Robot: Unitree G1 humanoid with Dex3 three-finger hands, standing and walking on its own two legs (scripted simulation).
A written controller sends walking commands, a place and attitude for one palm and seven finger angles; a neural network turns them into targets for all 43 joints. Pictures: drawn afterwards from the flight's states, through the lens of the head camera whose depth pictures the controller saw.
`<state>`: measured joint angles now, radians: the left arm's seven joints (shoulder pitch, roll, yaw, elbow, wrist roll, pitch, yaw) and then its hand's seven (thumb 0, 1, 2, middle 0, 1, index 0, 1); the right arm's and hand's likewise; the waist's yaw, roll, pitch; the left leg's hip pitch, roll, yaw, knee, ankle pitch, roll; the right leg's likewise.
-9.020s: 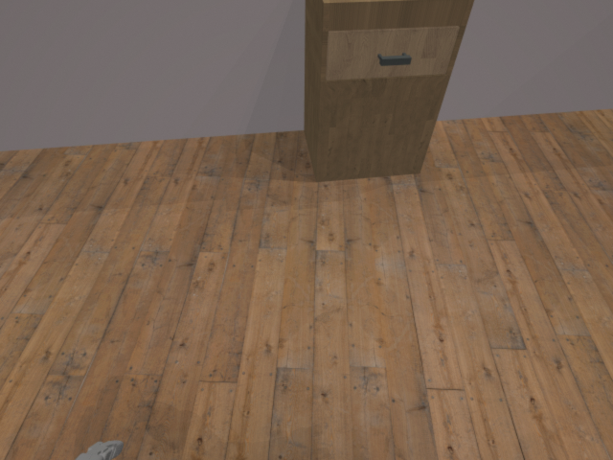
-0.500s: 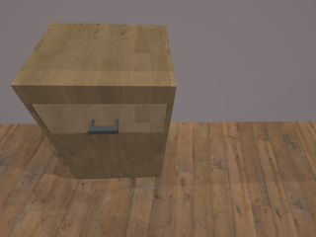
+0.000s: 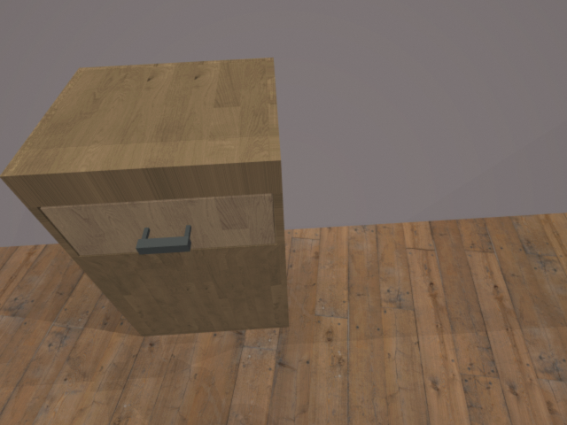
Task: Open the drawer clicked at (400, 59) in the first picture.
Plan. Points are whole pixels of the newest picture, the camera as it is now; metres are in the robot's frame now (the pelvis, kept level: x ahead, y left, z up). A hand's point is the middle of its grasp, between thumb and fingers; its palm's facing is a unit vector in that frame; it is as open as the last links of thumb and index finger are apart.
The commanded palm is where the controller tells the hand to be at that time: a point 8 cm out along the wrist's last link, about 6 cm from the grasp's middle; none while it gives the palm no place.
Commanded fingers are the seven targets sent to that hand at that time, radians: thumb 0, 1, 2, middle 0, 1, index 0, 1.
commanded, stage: come to a stop and stand still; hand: left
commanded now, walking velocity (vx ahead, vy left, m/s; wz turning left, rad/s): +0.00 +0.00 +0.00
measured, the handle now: (165, 237) +0.53 +0.30 -0.15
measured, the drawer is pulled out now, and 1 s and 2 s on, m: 0.00 0.00 0.00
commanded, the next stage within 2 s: look again from close up in 0.86 s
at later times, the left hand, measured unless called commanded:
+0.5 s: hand out of the picture +0.01 +0.18 -0.18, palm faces +0.05 -0.98 -0.19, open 7.4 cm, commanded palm none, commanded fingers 0.00 0.90 0.90 -0.20 -0.30 -0.20 -0.30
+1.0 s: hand out of the picture +0.02 +0.20 -0.17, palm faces +0.01 -0.98 -0.21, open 7.4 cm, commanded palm none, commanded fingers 0.00 0.90 0.90 -0.20 -0.30 -0.20 -0.30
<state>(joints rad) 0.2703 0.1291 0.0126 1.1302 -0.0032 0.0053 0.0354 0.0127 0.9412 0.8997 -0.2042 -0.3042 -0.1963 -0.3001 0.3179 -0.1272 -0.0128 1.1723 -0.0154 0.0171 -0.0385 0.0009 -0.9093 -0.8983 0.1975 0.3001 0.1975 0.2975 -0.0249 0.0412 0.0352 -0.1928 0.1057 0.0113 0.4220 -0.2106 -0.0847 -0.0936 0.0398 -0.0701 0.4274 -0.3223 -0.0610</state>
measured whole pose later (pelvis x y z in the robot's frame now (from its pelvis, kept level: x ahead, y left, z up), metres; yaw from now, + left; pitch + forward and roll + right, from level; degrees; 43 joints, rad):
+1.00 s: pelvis +0.02 +0.03 +0.00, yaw -1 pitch +0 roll +0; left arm 0.28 0.13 0.01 1.12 0.01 -0.02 0.05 0.01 0.91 0.90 -0.20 -0.30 -0.20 -0.30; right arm 0.28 -0.14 0.00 1.14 -0.01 0.00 -0.04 0.00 -0.91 -0.90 0.20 0.30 0.20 0.30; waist -0.01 0.02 0.04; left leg -0.21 0.07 0.05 0.50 -0.26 -0.04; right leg -0.07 0.00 -0.04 0.40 -0.33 -0.01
